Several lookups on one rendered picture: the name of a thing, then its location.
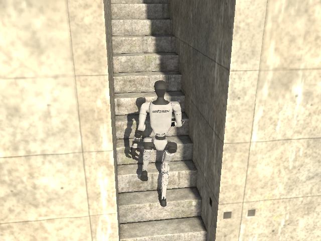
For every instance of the robot left upper arm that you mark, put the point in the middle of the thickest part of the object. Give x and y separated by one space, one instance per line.
142 115

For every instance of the robot right upper arm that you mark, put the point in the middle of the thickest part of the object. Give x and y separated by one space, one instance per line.
178 114

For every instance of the robot right shin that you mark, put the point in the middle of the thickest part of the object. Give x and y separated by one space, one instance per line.
164 182

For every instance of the left robot forearm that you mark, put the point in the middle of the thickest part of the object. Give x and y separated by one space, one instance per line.
136 138

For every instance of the robot right thigh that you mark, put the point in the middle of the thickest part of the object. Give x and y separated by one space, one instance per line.
171 149

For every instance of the left robot hand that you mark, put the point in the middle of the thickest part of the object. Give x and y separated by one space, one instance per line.
133 153

